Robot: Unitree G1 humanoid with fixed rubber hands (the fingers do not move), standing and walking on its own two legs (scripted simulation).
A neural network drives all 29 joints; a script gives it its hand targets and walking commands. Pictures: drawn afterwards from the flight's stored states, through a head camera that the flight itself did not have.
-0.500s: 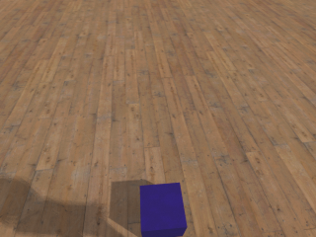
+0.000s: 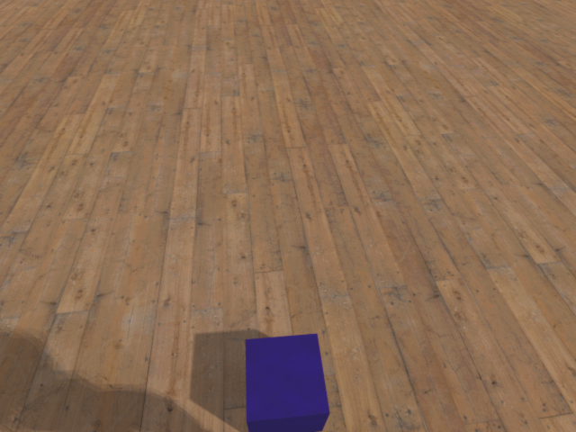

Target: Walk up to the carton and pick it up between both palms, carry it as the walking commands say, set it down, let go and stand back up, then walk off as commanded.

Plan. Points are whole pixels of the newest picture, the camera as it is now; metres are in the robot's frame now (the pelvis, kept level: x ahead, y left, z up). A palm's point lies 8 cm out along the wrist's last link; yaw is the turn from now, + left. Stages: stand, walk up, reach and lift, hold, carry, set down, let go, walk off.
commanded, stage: walk up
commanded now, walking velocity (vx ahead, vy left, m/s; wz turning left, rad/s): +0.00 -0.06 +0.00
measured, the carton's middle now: (284, 385) +0.41 -0.01 -0.67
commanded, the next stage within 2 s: stand in 0.54 s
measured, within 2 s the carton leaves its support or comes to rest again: neither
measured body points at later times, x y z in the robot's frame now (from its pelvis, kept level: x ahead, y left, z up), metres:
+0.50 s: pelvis -0.01 -0.02 -0.01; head +0.01 -0.01 +0.44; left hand +0.01 +0.24 -0.16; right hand +0.00 -0.26 -0.16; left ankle +0.00 +0.14 -0.74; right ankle -0.01 -0.08 -0.74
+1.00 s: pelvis +0.00 +0.00 +0.00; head +0.02 +0.00 +0.45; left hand +0.02 +0.23 -0.15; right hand +0.02 -0.23 -0.16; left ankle +0.00 +0.14 -0.74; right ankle -0.01 -0.08 -0.74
